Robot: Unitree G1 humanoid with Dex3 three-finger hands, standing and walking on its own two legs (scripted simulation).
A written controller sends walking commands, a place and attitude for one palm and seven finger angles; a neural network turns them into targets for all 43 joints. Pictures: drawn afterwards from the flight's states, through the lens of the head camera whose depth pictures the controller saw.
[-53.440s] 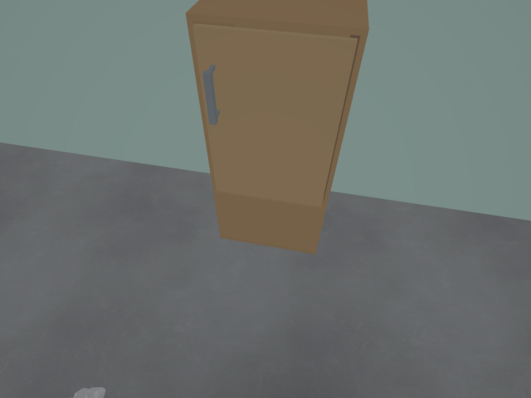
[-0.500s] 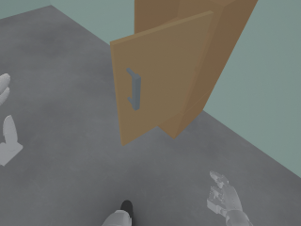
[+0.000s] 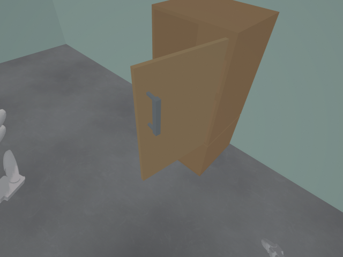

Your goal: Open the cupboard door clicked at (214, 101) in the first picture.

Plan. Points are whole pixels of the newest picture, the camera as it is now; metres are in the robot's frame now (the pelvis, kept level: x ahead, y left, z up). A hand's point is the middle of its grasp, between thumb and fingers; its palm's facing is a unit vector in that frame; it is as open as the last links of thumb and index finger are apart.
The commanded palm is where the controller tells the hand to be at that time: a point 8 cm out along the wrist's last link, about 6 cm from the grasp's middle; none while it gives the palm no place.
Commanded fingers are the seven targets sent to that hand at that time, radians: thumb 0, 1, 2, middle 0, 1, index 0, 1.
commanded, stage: stop stepping back and stand still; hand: left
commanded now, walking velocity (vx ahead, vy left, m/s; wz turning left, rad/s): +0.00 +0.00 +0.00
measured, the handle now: (153, 114) +0.55 +0.10 +0.01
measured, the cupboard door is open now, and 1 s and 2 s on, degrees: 80 80 80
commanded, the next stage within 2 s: let the arm hang, fingers relaxed in 0.22 s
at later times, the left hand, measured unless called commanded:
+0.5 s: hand (70, 253) +0.15 +0.24 -0.08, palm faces +0.10 -0.92 -0.39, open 7.4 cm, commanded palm none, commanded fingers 0.00 0.90 0.90 -0.20 -0.30 -0.20 -0.30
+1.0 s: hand out of the picture -0.09 +0.17 -0.16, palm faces +0.09 -0.97 -0.23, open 7.3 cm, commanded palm none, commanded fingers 0.00 0.90 0.90 -0.20 -0.30 -0.20 -0.30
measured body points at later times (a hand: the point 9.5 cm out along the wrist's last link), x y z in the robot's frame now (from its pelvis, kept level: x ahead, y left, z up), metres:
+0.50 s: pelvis -0.01 +0.00 +0.00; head +0.00 -0.02 +0.45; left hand +0.14 +0.29 -0.06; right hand +0.14 -0.27 -0.12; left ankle +0.03 +0.10 -0.73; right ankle -0.06 -0.10 -0.73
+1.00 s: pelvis -0.02 -0.01 +0.01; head +0.00 -0.02 +0.46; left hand -0.10 +0.22 -0.14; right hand -0.02 -0.22 -0.16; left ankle +0.03 +0.10 -0.73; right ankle -0.06 -0.10 -0.73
